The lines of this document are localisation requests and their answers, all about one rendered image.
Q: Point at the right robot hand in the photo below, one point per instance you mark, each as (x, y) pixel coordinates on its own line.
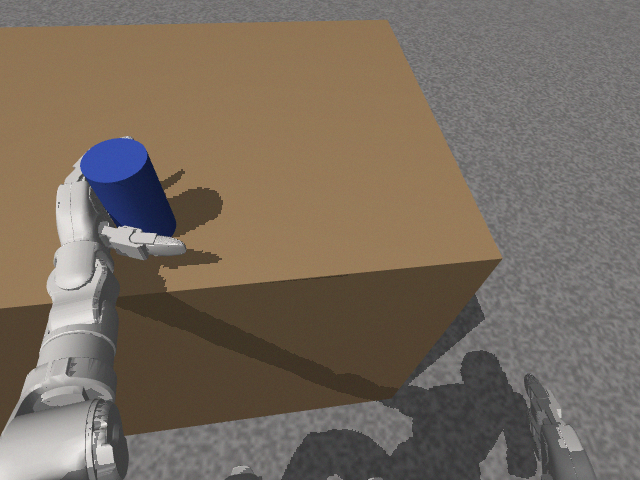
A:
(556, 444)

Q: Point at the left robot arm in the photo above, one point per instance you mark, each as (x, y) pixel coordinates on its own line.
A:
(65, 425)

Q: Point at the left robot hand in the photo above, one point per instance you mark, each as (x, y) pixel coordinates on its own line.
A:
(80, 216)

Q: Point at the can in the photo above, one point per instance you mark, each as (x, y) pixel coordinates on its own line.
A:
(122, 176)

